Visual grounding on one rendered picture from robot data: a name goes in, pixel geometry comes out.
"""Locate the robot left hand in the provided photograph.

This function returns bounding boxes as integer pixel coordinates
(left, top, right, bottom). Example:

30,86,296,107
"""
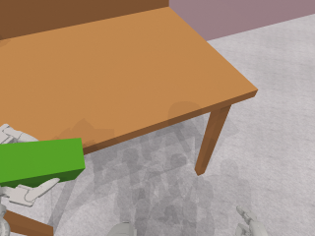
0,124,60,207

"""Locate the sponge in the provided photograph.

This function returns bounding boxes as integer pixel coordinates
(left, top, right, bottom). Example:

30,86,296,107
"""
0,138,86,189

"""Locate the left robot thigh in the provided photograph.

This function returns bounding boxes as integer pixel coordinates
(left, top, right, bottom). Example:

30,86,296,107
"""
106,222,137,236

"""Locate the robot left forearm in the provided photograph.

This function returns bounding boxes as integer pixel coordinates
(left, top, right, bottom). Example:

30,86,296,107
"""
0,204,11,236

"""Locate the table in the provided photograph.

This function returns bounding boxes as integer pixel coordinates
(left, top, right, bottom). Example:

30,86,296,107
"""
0,0,258,236

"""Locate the robot right hand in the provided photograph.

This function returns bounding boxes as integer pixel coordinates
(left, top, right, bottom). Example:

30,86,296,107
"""
232,206,269,236

